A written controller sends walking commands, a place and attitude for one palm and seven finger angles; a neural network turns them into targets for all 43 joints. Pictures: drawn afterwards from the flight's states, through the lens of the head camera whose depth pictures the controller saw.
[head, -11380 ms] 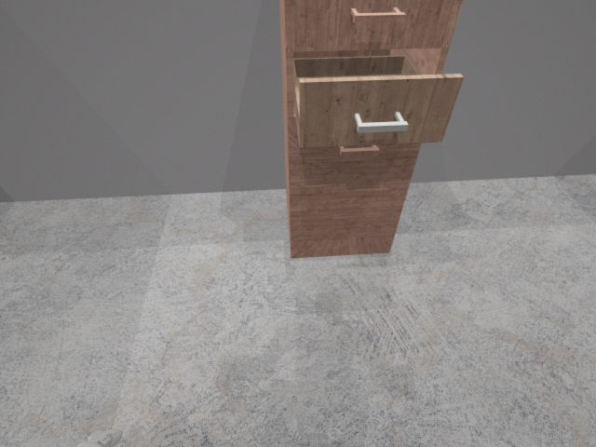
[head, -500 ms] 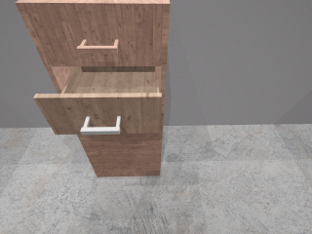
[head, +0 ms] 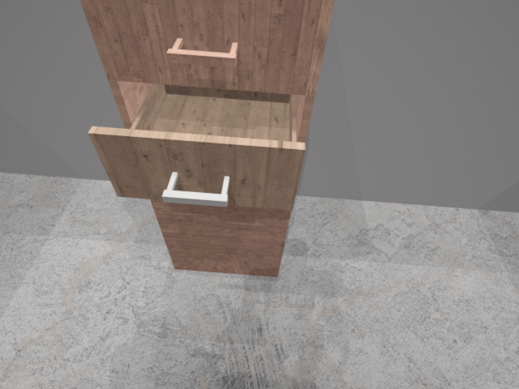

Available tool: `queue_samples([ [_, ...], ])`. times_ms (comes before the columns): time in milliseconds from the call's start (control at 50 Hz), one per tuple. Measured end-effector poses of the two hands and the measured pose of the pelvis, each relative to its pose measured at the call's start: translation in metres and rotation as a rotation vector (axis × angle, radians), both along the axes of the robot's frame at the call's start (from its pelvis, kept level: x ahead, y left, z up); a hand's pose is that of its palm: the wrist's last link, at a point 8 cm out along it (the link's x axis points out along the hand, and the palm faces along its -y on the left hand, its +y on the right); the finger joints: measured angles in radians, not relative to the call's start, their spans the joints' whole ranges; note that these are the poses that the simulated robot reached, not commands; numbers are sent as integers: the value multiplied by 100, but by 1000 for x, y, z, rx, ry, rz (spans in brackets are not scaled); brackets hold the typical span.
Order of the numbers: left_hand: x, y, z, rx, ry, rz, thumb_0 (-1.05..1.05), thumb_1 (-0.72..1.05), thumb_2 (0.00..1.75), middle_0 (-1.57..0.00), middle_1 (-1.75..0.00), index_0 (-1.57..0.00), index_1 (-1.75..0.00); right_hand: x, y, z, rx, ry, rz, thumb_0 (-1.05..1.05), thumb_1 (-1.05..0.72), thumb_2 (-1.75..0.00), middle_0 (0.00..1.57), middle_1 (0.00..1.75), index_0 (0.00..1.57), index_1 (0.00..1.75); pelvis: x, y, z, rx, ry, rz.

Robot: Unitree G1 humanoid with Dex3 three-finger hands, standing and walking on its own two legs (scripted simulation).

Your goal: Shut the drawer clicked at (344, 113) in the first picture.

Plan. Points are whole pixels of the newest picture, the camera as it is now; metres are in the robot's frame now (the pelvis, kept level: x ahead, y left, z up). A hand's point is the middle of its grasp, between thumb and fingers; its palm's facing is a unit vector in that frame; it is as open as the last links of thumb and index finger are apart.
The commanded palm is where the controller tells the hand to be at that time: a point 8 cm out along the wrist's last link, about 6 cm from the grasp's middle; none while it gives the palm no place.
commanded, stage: come to a stop and stand still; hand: left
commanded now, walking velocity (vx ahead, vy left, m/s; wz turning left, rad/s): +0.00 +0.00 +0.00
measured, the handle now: (197, 189) +0.45 +0.16 +0.01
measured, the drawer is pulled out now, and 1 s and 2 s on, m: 0.17 0.17 0.17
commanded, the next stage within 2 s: none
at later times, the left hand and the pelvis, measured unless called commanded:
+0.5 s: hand out of the picture -0.06 +0.24 -0.17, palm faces -0.01 -0.98 -0.18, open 7.4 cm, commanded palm none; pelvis -0.05 +0.08 +0.01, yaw -2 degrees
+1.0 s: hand out of the picture -0.20 +0.21 -0.19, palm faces +0.05 -1.00 -0.08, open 7.4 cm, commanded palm none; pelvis -0.10 +0.08 -0.01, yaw -1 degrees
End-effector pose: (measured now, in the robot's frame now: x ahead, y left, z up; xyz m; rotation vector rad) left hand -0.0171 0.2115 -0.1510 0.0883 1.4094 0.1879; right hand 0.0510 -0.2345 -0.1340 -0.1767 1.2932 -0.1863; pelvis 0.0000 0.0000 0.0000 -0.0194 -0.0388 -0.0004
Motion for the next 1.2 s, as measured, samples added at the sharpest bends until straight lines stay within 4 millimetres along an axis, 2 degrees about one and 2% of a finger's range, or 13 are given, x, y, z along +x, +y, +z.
queue_samples([
  [80, 3, 35, -9, 3, -23, -3, 1, 91, 90, -20, -30, -20, -30, -5, 26, 2, -16, -48, 8, 0, -92, -90, 20, 30, 20, 30, -9, 23, -5, -1, -13, -6],
  [180, 9, 64, -1, 18, -62, -21, 1, 91, 90, -20, -30, -20, -29, -24, 48, 9, -19, -30, 19, 0, -95, -90, 20, 30, 20, 30, -18, 46, 2, 1, 1, -10],
  [280, 1, 78, 6, 17, -55, -50, 1, 91, 90, -20, -30, -19, -29, -41, 64, 9, -6, -8, 2, 0, -95, -90, 20, 30, 20, 30, -27, 62, 6, 6, 26, -24],
  [380, -17, 81, 3, 15, -13, -79, 0, 91, 90, -20, -30, -19, -29, -66, 75, 3, 14, 12, -38, 0, -94, -90, 20, 30, 20, 30, -37, 69, 3, 29, 38, -39],
  [500, -50, 79, 8, 3, 35, -78, 0, 91, 90, -20, -30, -20, -29, -105, 85, -1, 34, 76, -66, 0, -93, -90, 20, 30, 20, 30, -50, 77, 6, 13, 21, -32],
  [660, -104, 75, 9, -3, 104, -45, 0, 91, 90, -20, -30, -20, -29, -150, 97, -5, 70, 153, -83, 0, -92, -90, 20, 30, 20, 30, -69, 77, 6, 18, 8, -24],
  [740, -138, 69, 13, -4, 142, -8, 0, 91, 90, -20, -30, -20, -29, -162, 98, -7, 82, 174, -72, 0, -91, -90, 20, 30, 20, 30, -81, 75, 7, 17, 9, -13],
  [840, -183, 56, 17, -23, 199, 34, 0, 91, 90, -20, -30, -20, -29, -167, 94, -7, 81, 158, -56, 0, -91, -90, 20, 30, 20, 30, -95, 72, 8, 8, 9, -2],
  [920, -204, 48, 7, -59, 244, 44, 0, 91, 90, -20, -30, -20, -29, -173, 93, -7, 59, 128, -78, 0, -91, -90, 20, 30, 20, 30, -104, 72, 3, -18, -2, -10],
  [980, -195, 50, -10, -93, 239, 10, 1, 90, 90, -20, -30, -20, -29, -186, 95, -8, 32, 100, -122, 0, -91, -90, 20, 30, 20, 30, -103, 77, -5, -42, 2, -28],
  [1040, -162, 57, -22, -111, 152, -23, 1, 91, 90, -20, -30, -20, -29, -205, 107, -5, 16, 116, -131, 0, -91, -90, 20, 30, 20, 30, -108, 83, -7, -27, 5, -28],
  [1140, -109, 75, -9, -81, -9, -56, 1, 91, 90, -20, -30, -20, -29, -229, 131, 2, 47, 182, -116, 0, -91, -90, 20, 30, 20, 30, -119, 94, 3, -13, 27, -39],
  [1200, -102, 93, 1, -30, -17, -76, 2, 93, 90, -20, -30, -20, -29, -231, 140, 3, 70, 190, -123, 0, -91, -90, 20, 30, 20, 30, -122, 97, 8, -12, 49, -48],
])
